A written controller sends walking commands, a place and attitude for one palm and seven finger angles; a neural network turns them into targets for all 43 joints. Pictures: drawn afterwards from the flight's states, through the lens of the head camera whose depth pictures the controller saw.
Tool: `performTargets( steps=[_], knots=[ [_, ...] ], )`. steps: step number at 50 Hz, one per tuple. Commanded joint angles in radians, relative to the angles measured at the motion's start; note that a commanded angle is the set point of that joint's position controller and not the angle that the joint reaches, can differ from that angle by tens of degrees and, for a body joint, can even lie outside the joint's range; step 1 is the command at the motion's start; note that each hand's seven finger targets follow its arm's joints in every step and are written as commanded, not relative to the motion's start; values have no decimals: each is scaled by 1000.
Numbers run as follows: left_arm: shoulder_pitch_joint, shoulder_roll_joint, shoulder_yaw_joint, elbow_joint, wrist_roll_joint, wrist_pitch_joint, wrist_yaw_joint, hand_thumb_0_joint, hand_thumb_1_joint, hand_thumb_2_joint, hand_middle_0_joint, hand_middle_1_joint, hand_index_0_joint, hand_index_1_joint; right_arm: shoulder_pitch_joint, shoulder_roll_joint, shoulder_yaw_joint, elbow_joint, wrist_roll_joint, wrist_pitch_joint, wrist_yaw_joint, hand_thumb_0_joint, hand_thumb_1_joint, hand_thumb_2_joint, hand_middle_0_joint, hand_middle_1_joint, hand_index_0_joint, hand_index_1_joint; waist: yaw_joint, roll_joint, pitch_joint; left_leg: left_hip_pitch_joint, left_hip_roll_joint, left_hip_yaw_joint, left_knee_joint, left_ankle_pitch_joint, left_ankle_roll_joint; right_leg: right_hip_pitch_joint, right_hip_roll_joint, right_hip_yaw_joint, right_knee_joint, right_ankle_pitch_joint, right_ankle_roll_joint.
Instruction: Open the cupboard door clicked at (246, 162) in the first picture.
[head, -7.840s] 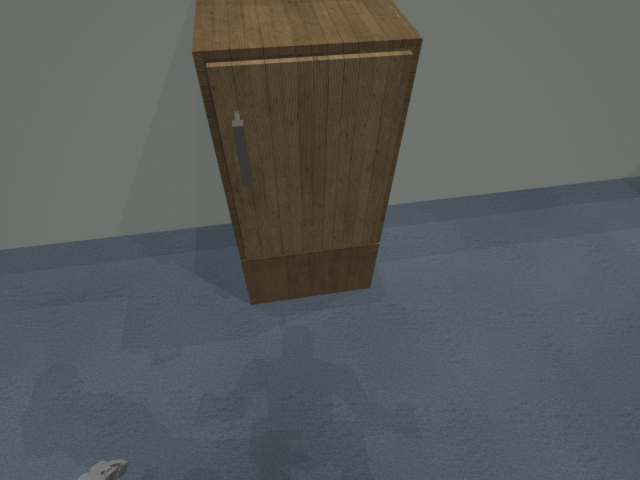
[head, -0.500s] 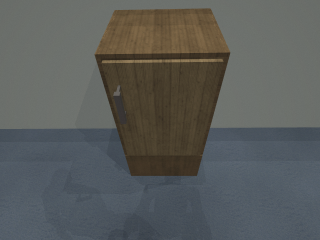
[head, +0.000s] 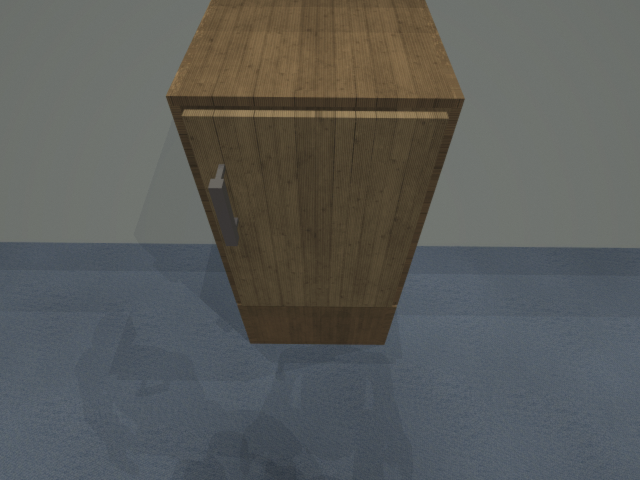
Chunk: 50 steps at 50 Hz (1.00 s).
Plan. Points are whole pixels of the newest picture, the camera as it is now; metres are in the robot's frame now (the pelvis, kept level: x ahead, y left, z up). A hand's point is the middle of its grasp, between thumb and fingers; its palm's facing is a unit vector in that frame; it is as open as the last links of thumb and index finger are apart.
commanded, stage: come to a stop and stand still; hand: left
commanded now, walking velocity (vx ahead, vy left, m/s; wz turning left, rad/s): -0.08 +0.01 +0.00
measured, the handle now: (226, 206) +0.55 +0.21 -0.04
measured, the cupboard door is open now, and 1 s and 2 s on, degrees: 0 0 0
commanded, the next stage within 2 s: look again from close up in 0.62 s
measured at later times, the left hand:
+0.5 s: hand out of the picture -0.01 +0.21 -0.16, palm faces +0.00 -0.97 -0.23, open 7.4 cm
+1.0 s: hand out of the picture -0.03 +0.18 -0.17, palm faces +0.01 -0.98 -0.20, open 7.3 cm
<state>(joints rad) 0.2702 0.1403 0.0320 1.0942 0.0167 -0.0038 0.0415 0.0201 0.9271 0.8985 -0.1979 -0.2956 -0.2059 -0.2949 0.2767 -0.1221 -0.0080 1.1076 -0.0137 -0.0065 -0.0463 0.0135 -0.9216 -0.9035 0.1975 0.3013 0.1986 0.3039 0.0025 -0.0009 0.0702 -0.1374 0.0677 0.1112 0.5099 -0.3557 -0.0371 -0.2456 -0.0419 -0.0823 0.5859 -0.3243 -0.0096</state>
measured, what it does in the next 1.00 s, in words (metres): stands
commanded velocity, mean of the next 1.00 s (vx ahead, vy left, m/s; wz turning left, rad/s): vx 0.00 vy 0.00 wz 0.00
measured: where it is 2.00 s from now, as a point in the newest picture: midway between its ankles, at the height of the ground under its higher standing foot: outside the picture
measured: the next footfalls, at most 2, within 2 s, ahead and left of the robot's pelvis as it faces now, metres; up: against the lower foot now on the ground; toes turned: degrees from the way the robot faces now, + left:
none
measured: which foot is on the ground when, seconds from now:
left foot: down 0.00-1.00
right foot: down 0.00-1.00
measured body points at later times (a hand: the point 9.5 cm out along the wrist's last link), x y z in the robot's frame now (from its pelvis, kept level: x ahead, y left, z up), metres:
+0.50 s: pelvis -0.05 +0.02 +0.00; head -0.05 +0.01 +0.45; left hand -0.01 +0.26 -0.14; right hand -0.02 -0.21 -0.15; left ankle -0.05 +0.13 -0.73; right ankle -0.02 -0.11 -0.73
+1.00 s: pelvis -0.03 +0.01 +0.00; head -0.01 +0.00 +0.45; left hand -0.02 +0.23 -0.15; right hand -0.04 -0.20 -0.16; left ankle -0.05 +0.13 -0.73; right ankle -0.02 -0.11 -0.73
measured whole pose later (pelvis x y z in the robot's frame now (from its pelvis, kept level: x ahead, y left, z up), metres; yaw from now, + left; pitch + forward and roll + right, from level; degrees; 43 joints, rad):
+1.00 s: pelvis -0.03 +0.01 +0.00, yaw +0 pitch -1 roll +1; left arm 0.27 0.15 0.00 1.12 0.02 -0.01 0.03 0.02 0.92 0.90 -0.20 -0.30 -0.21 -0.29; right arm 0.30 -0.13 0.02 1.12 -0.01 -0.02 -0.02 0.01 -0.91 -0.90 0.20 0.30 0.20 0.30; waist 0.00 0.00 0.05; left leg -0.17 0.04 0.10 0.48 -0.29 -0.01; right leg -0.24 -0.05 -0.07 0.51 -0.26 0.00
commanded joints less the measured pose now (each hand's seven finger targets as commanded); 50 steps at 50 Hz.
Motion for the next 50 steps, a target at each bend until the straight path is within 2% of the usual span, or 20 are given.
performTargets(
  steps=[1,4,5,6,7,8,9,10,11,12,14,15,17,23,25,30,37,41,48,50],
  knots=[
    [74,120,29,-69,1,-7,9,0,900,900,-200,-300,-200,-300,82,-100,-36,-51,3,-4,-7,0,-900,-900,200,300,200,300,1,-9,-111,7,65,-31,-1,572,45,67,-98,75,-5,640,-33],
    [52,119,24,-85,5,-4,8,0,900,900,-200,-300,-200,-300,62,-94,-34,-61,1,-1,0,0,-900,-900,200,300,200,300,-1,-26,-111,-9,60,-37,-17,450,45,51,-100,89,-37,534,-37],
    [125,176,26,-47,-2,-12,35,0,900,900,-200,-300,-200,-300,-37,-184,-61,-129,19,-4,14,0,-900,-900,200,300,200,300,22,-79,-119,-98,75,-2,183,381,15,83,-152,148,-98,865,-11],
    [103,207,35,-106,5,-25,30,0,900,900,-200,-300,-200,-300,1,-100,-49,-174,14,1,26,0,-900,-900,200,300,200,300,3,-163,-170,-213,-2,-37,206,-49,28,180,-238,238,-101,862,-86],
    [71,189,26,-116,10,-31,27,0,900,900,-200,-300,-200,-300,-1,-82,-40,-175,14,2,28,0,-900,-900,200,300,200,300,-1,-150,-192,-192,-2,-41,168,-119,36,173,-242,219,-104,787,-127],
    [24,183,18,-134,9,-30,22,0,900,900,-200,-300,-200,-300,18,-66,-35,-179,11,5,33,0,-900,-900,200,300,200,300,-22,-93,-169,-126,-16,-28,83,-64,38,114,-213,170,-100,643,-120],
    [-12,176,16,-145,2,-25,19,0,900,900,-200,-300,-200,-300,63,-75,-33,-162,7,1,34,0,-900,-900,200,300,200,300,-50,-26,-157,-57,-17,-42,-18,71,41,56,-170,141,-67,468,-96],
    [-24,152,9,-152,-6,-19,14,0,900,900,-200,-300,-200,-300,68,-109,-33,-154,-1,-6,34,0,-900,-900,200,300,200,300,-41,61,-106,-41,39,-98,-51,214,61,-13,-102,97,-45,308,-54],
    [-21,140,7,-164,-3,-5,11,0,900,900,-200,-300,-200,-300,37,-141,-33,-171,-7,-7,34,0,-900,-900,200,300,200,300,-16,132,-50,-111,91,-143,-89,240,81,-25,-53,65,-53,126,-29],
    [-21,133,2,-161,0,5,7,0,900,900,-200,-300,-200,-300,-1,-150,-31,-184,-7,-4,33,0,-900,-900,200,300,200,300,-2,172,8,-179,103,-165,-138,169,92,-22,-26,47,-60,21,-16],
    [0,131,-7,-151,2,6,-4,0,900,900,-200,-300,-200,-300,-23,-154,-25,-200,-8,-2,33,0,-900,-900,200,300,200,300,10,85,60,-236,78,-154,-163,7,89,-10,-26,61,-109,9,-15],
    [-3,138,-9,-150,2,6,-7,0,900,900,-200,-300,-200,-300,-13,-159,-23,-204,-8,1,34,0,-900,-900,200,300,200,300,1,27,69,-245,61,-152,-180,-87,82,-24,-31,77,-136,-35,-17],
    [-4,149,-9,-153,2,5,-12,0,900,900,-200,-300,-200,-300,5,-165,-23,-200,-12,2,36,0,-900,-900,200,300,200,300,-5,-9,62,-220,39,-141,-183,-133,79,-57,-42,104,-178,-112,-20],
    [18,150,-10,-145,4,-1,-18,0,900,900,-200,-300,-200,-300,33,-170,-14,-173,-14,-9,36,0,-900,-900,200,300,200,300,-3,38,22,-208,47,-153,-225,-137,82,-31,-44,92,-172,-69,-18],
    [27,149,-12,-134,3,-4,-19,0,900,900,-200,-300,-200,-300,39,-172,-12,-164,-12,-10,35,0,-900,-900,200,300,200,300,-1,25,15,-209,45,-152,-219,-138,81,-24,-46,100,-173,-68,-18],
    [38,143,-17,-101,0,-12,-19,0,900,900,-200,-300,-200,-300,74,-151,-4,-121,-8,-14,34,0,-900,-900,200,300,200,300,-8,-19,0,-161,32,-124,-178,-38,75,-36,-69,119,-199,-56,-22],
    [61,128,-20,-51,-4,-23,-14,0,900,900,-200,-300,-200,-300,100,-128,4,-57,-1,-28,26,0,-900,-900,200,300,200,300,-3,4,-41,-106,41,-106,-148,134,70,21,-76,101,-164,121,-24],
    [63,118,-19,-29,-3,-24,-11,0,900,900,-200,-300,-200,-300,102,-117,5,-34,1,-30,21,0,-900,-900,200,300,200,300,-1,1,-34,-95,46,-103,-141,186,69,36,-75,94,-148,189,-25],
    [57,114,-18,-15,-1,-22,-8,0,900,900,-200,-300,-200,-300,90,-99,2,-14,-1,-25,18,0,-900,-900,200,300,200,300,-1,-4,10,-95,42,-95,-138,171,64,16,-74,99,-161,185,-28],
    [55,116,-15,-16,-1,-24,-8,0,900,900,-200,-300,-200,-300,90,-101,1,-14,-1,-27,18,0,-900,-900,200,300,200,300,-1,-8,-14,-84,41,-93,-131,189,63,28,-79,98,-158,204,-28]
  ],
)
